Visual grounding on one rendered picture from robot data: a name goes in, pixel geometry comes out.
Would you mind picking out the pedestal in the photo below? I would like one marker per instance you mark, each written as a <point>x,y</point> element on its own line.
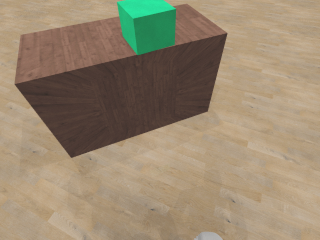
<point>92,90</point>

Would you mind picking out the carton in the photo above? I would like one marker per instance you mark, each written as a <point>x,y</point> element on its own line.
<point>147,25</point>

